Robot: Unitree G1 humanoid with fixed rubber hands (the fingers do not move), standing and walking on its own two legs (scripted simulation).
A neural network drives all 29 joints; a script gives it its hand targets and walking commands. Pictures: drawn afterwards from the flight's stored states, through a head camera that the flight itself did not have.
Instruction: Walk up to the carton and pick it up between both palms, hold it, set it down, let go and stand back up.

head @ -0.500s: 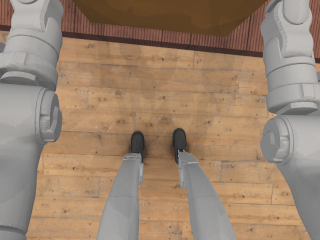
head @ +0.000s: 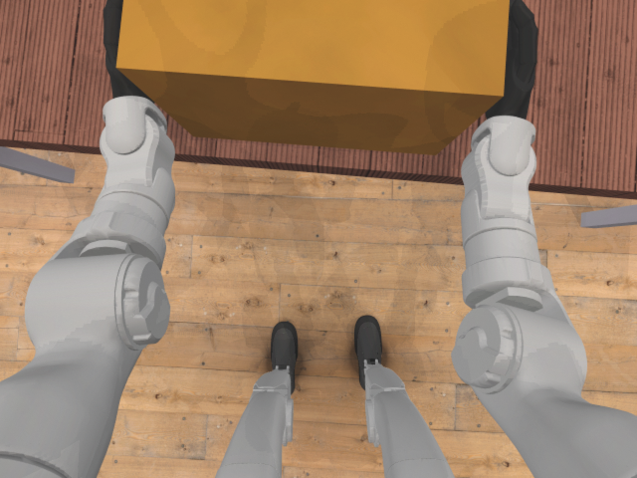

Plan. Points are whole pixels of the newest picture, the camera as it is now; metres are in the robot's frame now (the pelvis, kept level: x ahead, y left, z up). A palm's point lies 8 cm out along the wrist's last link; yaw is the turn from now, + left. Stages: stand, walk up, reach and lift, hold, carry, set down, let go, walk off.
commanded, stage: reach and lift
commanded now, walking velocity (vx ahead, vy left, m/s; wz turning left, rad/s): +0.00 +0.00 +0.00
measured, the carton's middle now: (321, 6) +0.58 -0.01 -0.04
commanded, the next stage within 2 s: none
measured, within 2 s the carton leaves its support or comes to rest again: leaves its support in 1.60 s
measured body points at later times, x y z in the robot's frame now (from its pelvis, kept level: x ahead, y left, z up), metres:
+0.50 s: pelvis +0.03 +0.02 -0.01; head +0.26 +0.03 +0.37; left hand +0.54 +0.19 -0.05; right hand +0.49 -0.19 -0.06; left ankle +0.01 +0.12 -0.72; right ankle +0.02 -0.11 -0.72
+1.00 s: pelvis +0.01 +0.00 -0.03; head +0.24 +0.01 +0.36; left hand +0.53 +0.19 -0.05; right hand +0.48 -0.20 -0.06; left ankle +0.01 +0.12 -0.72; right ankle +0.02 -0.11 -0.72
